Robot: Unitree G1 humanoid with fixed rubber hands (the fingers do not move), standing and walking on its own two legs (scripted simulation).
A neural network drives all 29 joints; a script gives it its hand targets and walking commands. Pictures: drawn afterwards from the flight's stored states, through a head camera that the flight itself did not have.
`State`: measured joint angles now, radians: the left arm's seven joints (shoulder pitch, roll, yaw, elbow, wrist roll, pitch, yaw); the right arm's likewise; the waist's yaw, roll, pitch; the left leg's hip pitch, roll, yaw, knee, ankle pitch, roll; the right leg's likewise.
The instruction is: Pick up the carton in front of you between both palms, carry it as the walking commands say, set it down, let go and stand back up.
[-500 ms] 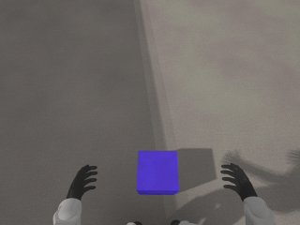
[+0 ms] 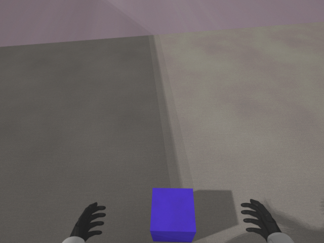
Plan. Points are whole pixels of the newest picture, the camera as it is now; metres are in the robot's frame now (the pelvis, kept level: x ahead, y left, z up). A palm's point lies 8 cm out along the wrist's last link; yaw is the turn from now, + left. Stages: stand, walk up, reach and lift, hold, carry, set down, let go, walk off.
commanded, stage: let go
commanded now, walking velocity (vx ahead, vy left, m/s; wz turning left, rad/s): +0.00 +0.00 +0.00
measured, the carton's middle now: (172, 215) +0.37 -0.01 -0.65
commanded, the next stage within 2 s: stand in 0.06 s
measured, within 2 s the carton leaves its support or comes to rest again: neither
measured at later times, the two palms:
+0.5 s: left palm out of the picture +0.13 +0.29 -0.09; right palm out of the picture +0.14 -0.29 -0.09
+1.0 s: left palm out of the picture +0.11 +0.30 -0.09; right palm out of the picture +0.12 -0.30 -0.09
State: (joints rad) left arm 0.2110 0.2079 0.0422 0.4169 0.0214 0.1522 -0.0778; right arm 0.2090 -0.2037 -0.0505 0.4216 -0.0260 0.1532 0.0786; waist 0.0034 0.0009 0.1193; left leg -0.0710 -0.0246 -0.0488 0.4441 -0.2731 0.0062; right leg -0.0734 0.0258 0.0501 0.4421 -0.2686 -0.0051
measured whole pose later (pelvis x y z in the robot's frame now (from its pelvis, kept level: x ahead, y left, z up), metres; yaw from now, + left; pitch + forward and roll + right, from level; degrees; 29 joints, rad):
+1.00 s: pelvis +0.01 +0.00 +0.00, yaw +0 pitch -2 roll +0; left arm 0.16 0.36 0.02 0.91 0.03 0.00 0.02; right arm 0.15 -0.37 -0.01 0.90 -0.03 -0.01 -0.02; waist 0.01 0.00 0.01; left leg -0.12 -0.02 -0.04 0.40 -0.25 0.00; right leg -0.12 0.02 0.04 0.40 -0.24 0.00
